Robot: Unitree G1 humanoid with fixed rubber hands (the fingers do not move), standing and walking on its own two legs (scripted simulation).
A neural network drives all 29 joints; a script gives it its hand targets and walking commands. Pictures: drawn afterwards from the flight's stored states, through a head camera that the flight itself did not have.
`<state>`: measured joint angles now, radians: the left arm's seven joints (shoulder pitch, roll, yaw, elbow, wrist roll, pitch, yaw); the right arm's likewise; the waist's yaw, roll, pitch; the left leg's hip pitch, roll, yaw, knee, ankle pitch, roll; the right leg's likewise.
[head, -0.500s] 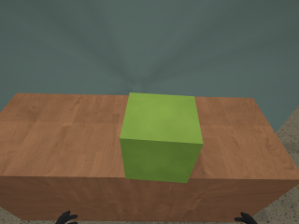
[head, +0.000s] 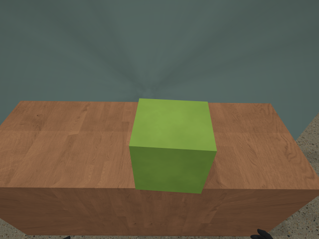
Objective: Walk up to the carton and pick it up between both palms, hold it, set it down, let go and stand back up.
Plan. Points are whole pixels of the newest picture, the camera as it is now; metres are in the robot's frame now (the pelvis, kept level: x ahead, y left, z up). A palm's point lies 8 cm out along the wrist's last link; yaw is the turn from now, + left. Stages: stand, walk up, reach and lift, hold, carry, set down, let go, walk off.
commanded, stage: stand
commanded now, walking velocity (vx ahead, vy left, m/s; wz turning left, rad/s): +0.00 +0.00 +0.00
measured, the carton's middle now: (170, 146) +0.44 -0.02 -0.06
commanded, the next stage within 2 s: none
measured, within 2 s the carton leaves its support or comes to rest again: neither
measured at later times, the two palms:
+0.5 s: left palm out of the picture +0.11 +0.27 -0.11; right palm out of the picture +0.12 -0.27 -0.10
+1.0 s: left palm out of the picture +0.10 +0.27 -0.11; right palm out of the picture +0.11 -0.27 -0.10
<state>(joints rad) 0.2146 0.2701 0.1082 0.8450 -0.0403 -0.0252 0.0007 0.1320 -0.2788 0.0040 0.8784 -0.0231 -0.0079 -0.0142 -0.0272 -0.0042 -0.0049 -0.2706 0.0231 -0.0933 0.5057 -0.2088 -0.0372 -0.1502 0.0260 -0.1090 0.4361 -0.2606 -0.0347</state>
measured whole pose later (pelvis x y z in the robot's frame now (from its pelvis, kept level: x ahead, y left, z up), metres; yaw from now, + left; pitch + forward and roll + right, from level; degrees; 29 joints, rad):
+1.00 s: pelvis -0.01 +0.00 +0.00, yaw +0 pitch -2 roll -1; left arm 0.17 0.27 0.11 0.92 -0.04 -0.03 0.00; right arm 0.13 -0.29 0.00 0.88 -0.02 -0.01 -0.01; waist -0.03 0.01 0.00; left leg -0.26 0.02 -0.09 0.47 -0.18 -0.04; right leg -0.15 0.02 -0.11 0.43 -0.25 -0.03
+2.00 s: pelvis -0.01 +0.00 +0.00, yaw +0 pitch -2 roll -1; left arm 0.15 0.27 0.11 0.96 -0.04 -0.03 0.00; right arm 0.13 -0.29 0.00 0.88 -0.02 -0.01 -0.01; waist -0.03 0.01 0.00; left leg -0.25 0.02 -0.09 0.44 -0.16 -0.04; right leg -0.15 0.02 -0.11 0.41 -0.23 -0.03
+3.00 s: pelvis -0.01 +0.00 +0.00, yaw +0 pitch -1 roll -1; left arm 0.15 0.27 0.11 0.98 -0.04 -0.03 0.00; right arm 0.13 -0.29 0.00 0.88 -0.02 -0.01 -0.01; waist -0.03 0.01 0.00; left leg -0.25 0.02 -0.09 0.42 -0.15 -0.04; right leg -0.15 0.02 -0.11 0.40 -0.23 -0.03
